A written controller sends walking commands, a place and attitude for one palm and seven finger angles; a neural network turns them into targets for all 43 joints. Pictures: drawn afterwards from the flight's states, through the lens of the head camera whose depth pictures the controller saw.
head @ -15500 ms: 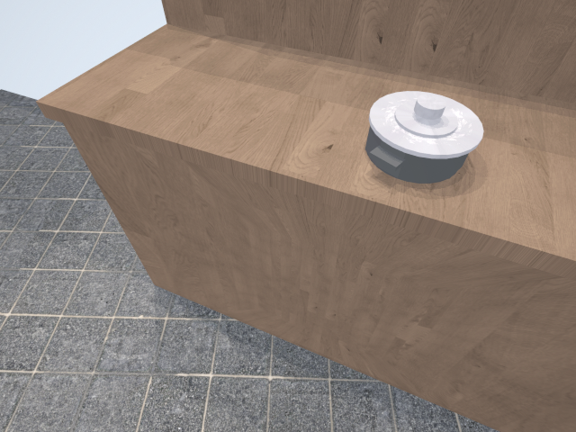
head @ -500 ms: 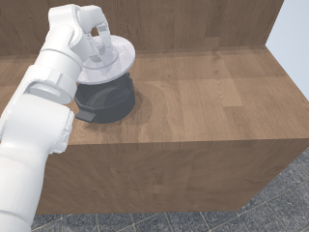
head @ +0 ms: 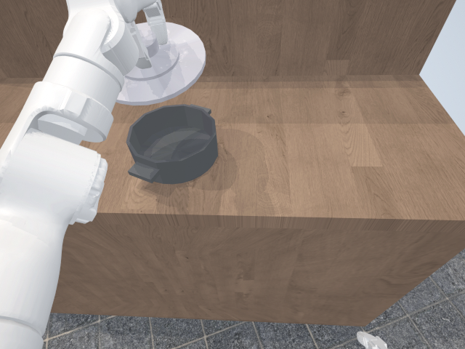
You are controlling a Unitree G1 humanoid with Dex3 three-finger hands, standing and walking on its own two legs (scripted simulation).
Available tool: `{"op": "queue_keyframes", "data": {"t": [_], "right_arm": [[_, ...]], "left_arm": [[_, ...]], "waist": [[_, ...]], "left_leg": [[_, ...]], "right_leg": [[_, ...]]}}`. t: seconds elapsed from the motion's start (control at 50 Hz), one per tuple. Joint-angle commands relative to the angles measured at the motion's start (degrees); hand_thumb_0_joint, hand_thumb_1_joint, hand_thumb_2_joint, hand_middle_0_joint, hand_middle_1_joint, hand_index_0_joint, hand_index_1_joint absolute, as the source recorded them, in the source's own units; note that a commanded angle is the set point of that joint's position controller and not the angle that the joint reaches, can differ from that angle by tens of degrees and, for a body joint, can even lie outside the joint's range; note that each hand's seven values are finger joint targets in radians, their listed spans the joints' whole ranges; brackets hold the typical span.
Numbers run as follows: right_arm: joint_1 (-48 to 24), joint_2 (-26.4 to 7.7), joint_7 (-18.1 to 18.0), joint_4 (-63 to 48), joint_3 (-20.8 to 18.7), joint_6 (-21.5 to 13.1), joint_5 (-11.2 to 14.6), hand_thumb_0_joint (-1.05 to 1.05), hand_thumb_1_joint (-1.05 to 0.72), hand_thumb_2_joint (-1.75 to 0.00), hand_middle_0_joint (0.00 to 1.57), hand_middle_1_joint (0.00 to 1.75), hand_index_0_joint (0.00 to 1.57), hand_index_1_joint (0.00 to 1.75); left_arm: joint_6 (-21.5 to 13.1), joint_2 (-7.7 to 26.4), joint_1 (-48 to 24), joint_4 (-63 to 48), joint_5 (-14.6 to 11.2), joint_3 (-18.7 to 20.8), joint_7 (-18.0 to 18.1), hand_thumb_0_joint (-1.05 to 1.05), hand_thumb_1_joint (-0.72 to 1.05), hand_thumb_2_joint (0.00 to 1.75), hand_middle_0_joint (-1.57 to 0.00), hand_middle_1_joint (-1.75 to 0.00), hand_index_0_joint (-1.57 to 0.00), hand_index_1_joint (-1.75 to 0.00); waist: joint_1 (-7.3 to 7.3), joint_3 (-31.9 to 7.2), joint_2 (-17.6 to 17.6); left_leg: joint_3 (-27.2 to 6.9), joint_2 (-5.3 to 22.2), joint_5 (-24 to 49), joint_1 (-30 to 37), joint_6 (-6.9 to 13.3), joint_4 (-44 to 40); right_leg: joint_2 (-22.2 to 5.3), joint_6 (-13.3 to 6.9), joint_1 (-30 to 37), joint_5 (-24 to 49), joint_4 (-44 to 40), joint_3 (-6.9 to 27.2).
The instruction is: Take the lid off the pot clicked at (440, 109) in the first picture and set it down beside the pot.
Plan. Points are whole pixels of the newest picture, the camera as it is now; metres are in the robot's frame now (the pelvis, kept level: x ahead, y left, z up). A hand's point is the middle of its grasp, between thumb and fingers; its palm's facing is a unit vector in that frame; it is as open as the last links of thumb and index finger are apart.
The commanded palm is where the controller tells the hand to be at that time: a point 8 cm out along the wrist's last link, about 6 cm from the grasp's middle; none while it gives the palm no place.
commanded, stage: lift the lid straight up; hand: left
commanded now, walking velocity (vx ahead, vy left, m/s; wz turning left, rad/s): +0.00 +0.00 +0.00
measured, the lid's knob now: (142, 44) +0.50 +0.14 +0.29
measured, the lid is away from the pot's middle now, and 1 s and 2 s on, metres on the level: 0.02 0.09 0.21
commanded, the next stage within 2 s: move the lid sideways beside the pot in 0.20 s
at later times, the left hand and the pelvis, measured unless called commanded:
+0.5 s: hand (128, 37) +0.46 +0.14 +0.31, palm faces -0.18 -0.10 -0.98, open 7.4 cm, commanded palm +0.45 +0.16 +0.37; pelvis -0.01 +0.00 +0.00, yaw -1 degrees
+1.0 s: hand (80, 44) +0.46 +0.22 +0.31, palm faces -0.17 -0.11 -0.98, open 7.4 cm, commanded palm +0.45 +0.21 +0.37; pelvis +0.00 +0.00 +0.00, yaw +0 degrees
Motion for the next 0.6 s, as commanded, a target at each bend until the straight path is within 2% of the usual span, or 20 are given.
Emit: {"op": "queue_keyframes", "data": {"t": [0.0, 0.04, 0.08, 0.1, 0.14, 0.18, 0.2, 0.22, 0.26, 0.28, 0.3, 0.32, 0.36, 0.38, 0.42, 0.46, 0.48, 0.5, 0.56, 0.58], "right_arm": [[-1.19, -7.3, -0.23, -5.6, -2.06, -1.98, 0.3, 0.0, -0.9, -0.9, 0.2, 0.3, 0.2, 0.3], [-1.86, -6.97, -0.2, -5.47, -1.86, -1.59, 0.44, 0.0, -0.9, -0.9, 0.2, 0.3, 0.2, 0.3], [-1.81, -7.74, -0.24, -5.11, -2.03, -0.91, 0.52, 0.0, -0.9, -0.9, 0.2, 0.3, 0.2, 0.3], [-1.68, -7.35, -0.14, -5.35, -1.79, -1.02, 0.34, 0.0, -0.9, -0.9, 0.2, 0.3, 0.2, 0.3], [-2.25, -7.15, -0.17, -5.74, -1.73, -1.19, 0.22, 0.0, -0.9, -0.9, 0.2, 0.3, 0.2, 0.3], [-2.57, -7.51, -0.22, -6.26, -2.07, -1.56, 0.14, 0.0, -0.9, -0.9, 0.2, 0.3, 0.2, 0.3], [-2.36, -6.97, -0.18, -6.4, -1.83, -1.9, -0.01, 0.0, -0.9, -0.9, 0.2, 0.3, 0.2, 0.3], [-2.47, -6.8, -0.37, -5.86, -1.78, -1.84, -0.01, 0.0, -0.9, -0.9, 0.2, 0.3, 0.2, 0.3], [-1.9, -7.05, -0.66, -5.27, -1.68, -1.44, 0.25, 0.0, -0.9, -0.9, 0.2, 0.3, 0.2, 0.3], [-1.84, -7.88, -0.85, -5.35, -1.89, -1.32, 0.09, 0.0, -0.9, -0.9, 0.2, 0.3, 0.2, 0.3], [-1.43, -7.81, -0.91, -6.22, -1.76, -1.02, -0.18, 0.0, -0.9, -0.9, 0.2, 0.3, 0.2, 0.3], [-2.59, -7.3, -1.03, -6.65, -1.66, -0.82, -0.18, 0.0, -0.9, -0.9, 0.2, 0.3, 0.2, 0.3], [-1.69, -7.44, -1.28, -6.23, -1.74, 0.01, -0.1, 0.0, -0.9, -0.9, 0.2, 0.3, 0.2, 0.3], [-1.38, -8.39, -1.24, -6.29, -2.04, 0.62, -0.03, 0.0, -0.9, -0.9, 0.2, 0.3, 0.2, 0.3], [-1.97, -7.81, -1.21, -6.89, -1.82, 1.1, 0.06, 0.0, -0.9, -0.9, 0.2, 0.3, 0.2, 0.3], [-2.06, -7.46, -1.17, -7.28, -1.92, 1.21, 0.29, 0.0, -0.9, -0.9, 0.2, 0.3, 0.2, 0.3], [-1.58, -8.06, -0.98, -7.4, -2.44, 1.29, 0.51, 0.0, -0.9, -0.9, 0.2, 0.3, 0.2, 0.3], [-1.55, -7.7, -0.85, -7.89, -2.33, 1.09, 0.37, 0.0, -0.9, -0.9, 0.2, 0.3, 0.2, 0.3], [-1.24, -7.9, -1.0, -7.74, -2.48, 0.93, 0.49, 0.0, -0.9, -0.9, 0.2, 0.3, 0.2, 0.3], [-1.17, -8.53, -0.98, -8.02, -2.86, 0.8, 0.69, 0.0, -0.9, -0.9, 0.2, 0.3, 0.2, 0.3]], "left_arm": [[-0.16, 13.7, -42.43, -13.18, 2.47, 5.72, 3.39, 0.0, 0.79, 0.74, -0.87, -1.05, -0.84, -1.04], [0.18, 11.55, -40.06, -10.31, 2.33, 4.53, 3.25, 0.0, 0.79, 0.74, -0.87, -1.05, -0.84, -1.04], [0.72, 9.26, -36.8, -8.17, 1.45, 3.13, 3.19, 0.0, 0.79, 0.74, -0.87, -1.05, -0.84, -1.04], [0.31, 10.99, -40.36, -10.59, 2.24, 4.13, 3.16, 0.0, 0.79, 0.74, -0.87, -1.05, -0.84, -1.04], [-0.08, 11.89, -41.57, -11.75, 2.48, 4.76, 3.49, 0.0, 0.79, 0.74, -0.87, -1.05, -0.84, -1.04], [-0.47, 11.36, -41.11, -15.01, 1.54, 4.28, 3.82, 0.0, 0.79, 0.74, -0.87, -1.05, -0.84, -1.04], [-0.89, 12.47, -43.6, -15.92, 2.35, 5.11, 3.71, 0.0, 0.79, 0.74, -0.87, -1.05, -0.84, -1.04], [-0.52, 11.99, -42.48, -11.66, 2.67, 4.83, 3.61, 0.0, 0.79, 0.74, -0.87, -1.05, -0.84, -1.04], [-0.37, 14.1, -42.08, -9.15, 2.75, 6.17, 3.64, 0.0, 0.79, 0.74, -0.87, -1.05, -0.84, -1.04], [-0.4, 15.34, -40.22, -8.78, 2.11, 7.0, 3.78, 0.0, 0.79, 0.74, -0.87, -1.05, -0.84, -1.04], [-2.54, 19.46, -42.51, -12.44, 4.44, 9.07, 3.73, 0.0, 0.79, 0.74, -0.87, -1.05, -0.84, -1.04], [-3.4, 18.18, -42.86, -11.83, 4.91, 7.9, 3.91, 0.0, 0.79, 0.74, -0.87, -1.05, -0.84, -1.04], [-3.54, 19.93, -38.87, -6.47, 5.74, 9.01, 4.17, 0.0, 0.79, 0.74, -0.87, -1.05, -0.84, -1.04], [-3.55, 19.91, -36.19, -6.03, 5.34, 8.43, 4.15, 0.0, 0.79, 0.74, -0.87, -1.05, -0.84, -1.04], [-4.05, 21.85, -39.14, -6.67, 6.02, 9.5, 3.98, 0.0, 0.79, 0.74, -0.87, -1.05, -0.84, -1.04], [-4.32, 19.3, -39.06, -7.39, 5.36, 7.53, 3.97, 0.0, 0.79, 0.74, -0.87, -1.05, -0.84, -1.04], [-4.35, 18.19, -38.04, -10.01, 4.73, 6.32, 4.0, 0.0, 0.79, 0.74, -0.87, -1.05, -0.84, -1.04], [-4.74, 18.94, -40.21, -12.7, 5.0, 7.1, 3.91, 0.0, 0.79, 0.74, -0.87, -1.05, -0.84, -1.04], [-4.97, 20.5, -39.98, -12.41, 4.98, 7.97, 3.71, 0.0, 0.79, 0.74, -0.87, -1.05, -0.84, -1.04], [-5.14, 20.69, -38.86, -15.64, 3.98, 7.8, 3.71, 0.0, 0.79, 0.74, -0.87, -1.05, -0.84, -1.04]], "waist": [[-0.97, -25.6, -4.42], [-0.84, -23.78, -5.99], [-0.92, -20.82, -3.96], [-1.1, -22.26, -4.9], [-0.57, -24.41, -5.08], [-0.21, -26.84, -2.36], [-0.36, -27.63, -3.13], [-0.55, -25.13, -5.09], [-0.55, -22.13, -7.07], [-0.11, -22.09, -6.21], [0.0, -23.95, -8.18], [0.07, -24.3, -7.28], [0.26, -22.03, -9.95], [0.27, -21.36, -7.51], [0.36, -22.1, -8.35], [-0.04, -22.08, -6.4], [-0.22, -23.42, -4.02], [-0.33, -25.32, -3.7], [-0.7, -24.53, -3.56], [-0.54, -26.36, -1.79]], "left_leg": [[-1.89, -1.84, 28.54, 13.68, 1.28, 2.29], [-1.87, -1.79, 27.2, 12.35, 1.62, 2.32], [-1.6, -1.72, 25.85, 11.29, 1.26, 1.71], [-1.81, -1.96, 24.56, 11.7, 1.17, 1.11], [-1.86, -1.82, 24.01, 12.18, 1.43, 1.32], [-2.03, -1.54, 26.53, 14.18, 1.15, 1.95], [-2.24, -1.8, 26.91, 14.3, 1.18, 1.84], [-1.86, -1.87, 24.05, 12.86, 1.61, 1.89], [-1.45, -2.07, 18.93, 10.3, 1.83, 0.36], [-1.32, -2.07, 19.02, 9.6, 1.58, 0.34], [-1.38, -2.33, 19.23, 8.73, 1.56, 0.28], [-0.94, -2.27, 19.1, 8.71, 1.79, 0.76], [-0.61, -2.15, 16.93, 6.54, 2.01, 0.4], [-0.34, -1.97, 17.03, 6.07, 1.6, 0.16], [0.0, -2.13, 15.81, 5.18, 1.84, 0.03], [-0.06, -2.07, 16.58, 6.44, 1.94, 0.33], [-0.42, -1.58, 20.49, 8.51, 1.59, 0.95], [-0.48, -1.74, 21.23, 9.9, 1.64, 1.18], [-0.37, -1.98, 20.0, 9.95, 2.18, 1.56], [-0.71, -1.59, 22.96, 11.39, 1.8, 1.96]], "right_leg": [[4.95, -3.45, 7.64, 20.22, 0.01, -0.83], [4.78, -3.52, 7.47, 19.73, 0.5, -1.19], [4.81, -3.79, 6.34, 19.07, -0.35, -1.55], [4.9, -3.57, 6.69, 17.74, -0.49, -1.27], [4.76, -3.68, 7.65, 17.39, 0.24, -1.19], [4.71, -3.93, 7.83, 18.5, 0.28, -1.11], [4.9, -3.74, 8.0, 17.96, 0.28, -0.93], [4.85, -3.66, 7.46, 16.83, 0.22, -1.08], [4.73, -3.69, 7.92, 15.38, -0.46, -1.14], [4.67, -3.92, 8.37, 16.2, -0.58, -1.19], [4.68, -3.63, 9.88, 16.41, -0.33, -0.73], [4.32, -3.73, 10.07, 16.53, 0.42, -0.63], [4.18, -3.64, 10.4, 15.78, 0.22, -0.77], [4.21, -3.92, 9.96, 16.31, -0.11, -1.01], [3.98, -3.55, 11.19, 15.79, 0.23, -0.46], [4.07, -3.65, 10.18, 15.6, 0.12, -0.5], [4.23, -3.86, 9.54, 17.2, -0.06, -0.66], [4.45, -3.57, 9.54, 16.4, -0.23, -0.26], [4.56, -3.6, 9.33, 16.29, -0.47, -0.36], [4.61, -3.76, 9.58, 17.87, -0.51, -0.45]]}}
